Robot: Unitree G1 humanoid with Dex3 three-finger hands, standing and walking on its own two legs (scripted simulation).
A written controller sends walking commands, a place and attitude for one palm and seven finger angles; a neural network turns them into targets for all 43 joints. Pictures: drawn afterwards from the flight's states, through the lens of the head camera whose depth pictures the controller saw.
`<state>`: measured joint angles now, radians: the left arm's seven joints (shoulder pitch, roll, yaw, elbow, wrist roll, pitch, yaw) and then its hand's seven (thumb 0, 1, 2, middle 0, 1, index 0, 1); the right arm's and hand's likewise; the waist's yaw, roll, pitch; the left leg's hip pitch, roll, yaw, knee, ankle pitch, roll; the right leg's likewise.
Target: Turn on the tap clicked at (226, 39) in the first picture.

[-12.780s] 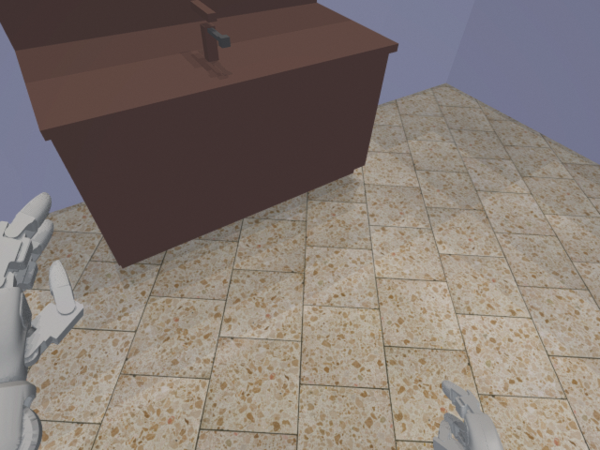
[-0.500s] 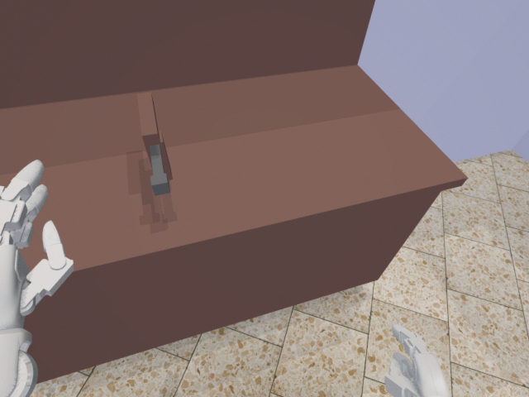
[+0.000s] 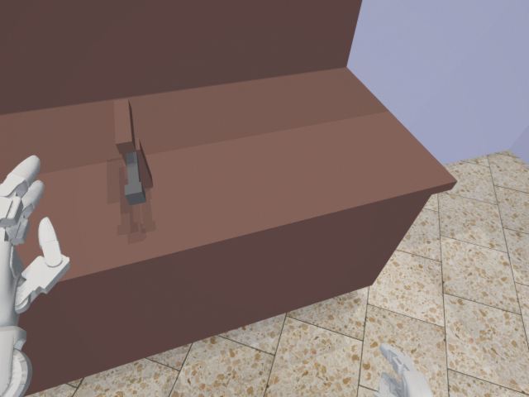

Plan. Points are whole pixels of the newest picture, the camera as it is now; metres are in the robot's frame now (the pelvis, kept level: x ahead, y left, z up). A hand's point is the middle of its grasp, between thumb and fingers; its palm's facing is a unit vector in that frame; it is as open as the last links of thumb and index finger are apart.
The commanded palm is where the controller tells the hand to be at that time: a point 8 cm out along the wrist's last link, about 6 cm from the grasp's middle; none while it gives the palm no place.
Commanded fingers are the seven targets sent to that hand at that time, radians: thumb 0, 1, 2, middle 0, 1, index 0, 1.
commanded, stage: shuffle to correct the standing spot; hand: left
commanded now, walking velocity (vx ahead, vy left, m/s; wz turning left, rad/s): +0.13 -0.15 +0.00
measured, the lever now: (135, 193) +0.42 +0.26 +0.04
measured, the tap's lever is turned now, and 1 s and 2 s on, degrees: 0 0 0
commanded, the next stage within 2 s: come to a stop and stand still in 0.46 s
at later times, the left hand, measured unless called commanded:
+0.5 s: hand (157, 235) +0.26 +0.15 +0.16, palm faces +0.39 -0.82 -0.42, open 7.4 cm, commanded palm +0.21 +0.19 +0.18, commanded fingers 0.00 0.90 0.90 -0.20 -0.30 -0.20 -0.30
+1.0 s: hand (184, 224) +0.28 +0.12 +0.17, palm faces +0.41 -0.79 -0.45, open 7.4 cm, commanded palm +0.23 +0.15 +0.18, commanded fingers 0.00 0.90 0.90 -0.20 -0.30 -0.20 -0.30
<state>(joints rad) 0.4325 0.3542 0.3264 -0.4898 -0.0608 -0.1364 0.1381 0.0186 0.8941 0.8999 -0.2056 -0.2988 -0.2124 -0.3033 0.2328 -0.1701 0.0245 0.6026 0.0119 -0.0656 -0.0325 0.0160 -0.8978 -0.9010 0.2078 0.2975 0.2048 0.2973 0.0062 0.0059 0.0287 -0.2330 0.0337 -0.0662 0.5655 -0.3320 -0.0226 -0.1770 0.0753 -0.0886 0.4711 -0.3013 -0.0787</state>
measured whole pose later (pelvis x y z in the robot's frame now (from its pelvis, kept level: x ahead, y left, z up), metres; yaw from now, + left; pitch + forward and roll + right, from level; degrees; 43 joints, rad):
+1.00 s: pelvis +0.07 -0.13 +0.01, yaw +1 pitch -1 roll +3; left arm 0.52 0.38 0.36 -0.46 -0.06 -0.17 0.16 0.01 0.89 0.90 -0.21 -0.30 -0.22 -0.30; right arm 0.15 -0.22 0.01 0.54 0.02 -0.04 -0.04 0.01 -0.90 -0.90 0.20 0.30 0.20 0.30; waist 0.01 -0.03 0.06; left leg -0.32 0.02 0.00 0.69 -0.34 0.00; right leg -0.22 0.03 -0.09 0.39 -0.15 -0.12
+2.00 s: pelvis -0.05 -0.02 +0.01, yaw -1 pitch -2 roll -2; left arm 0.42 0.36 0.37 -0.47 -0.04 -0.21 0.11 0.02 0.89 0.90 -0.21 -0.30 -0.22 -0.30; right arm 0.20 -0.20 0.02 0.58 -0.01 -0.11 -0.01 0.02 -0.90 -0.90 0.21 0.30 0.20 0.30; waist 0.05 0.00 0.06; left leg -0.28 -0.06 0.06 0.36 -0.10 0.04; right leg -0.11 0.02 -0.03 0.37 -0.24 -0.02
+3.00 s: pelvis +0.00 -0.05 +0.01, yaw -3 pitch +1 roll +0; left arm 0.47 0.35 0.35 -0.45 -0.06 -0.16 0.12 0.02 0.89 0.90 -0.21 -0.30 -0.22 -0.30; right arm 0.17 -0.21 0.03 0.57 0.01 -0.07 -0.05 0.01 -0.90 -0.90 0.21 0.30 0.20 0.30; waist 0.03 0.00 0.03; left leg -0.28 -0.06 0.02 0.43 -0.17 0.06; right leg -0.09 0.08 0.01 0.40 -0.31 -0.05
